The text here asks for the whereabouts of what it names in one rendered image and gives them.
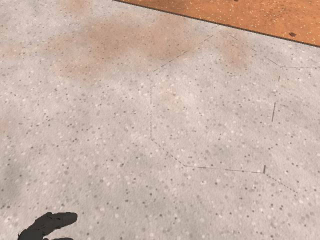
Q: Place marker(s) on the left robot hand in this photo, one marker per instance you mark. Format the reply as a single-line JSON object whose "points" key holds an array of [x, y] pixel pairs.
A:
{"points": [[46, 224]]}

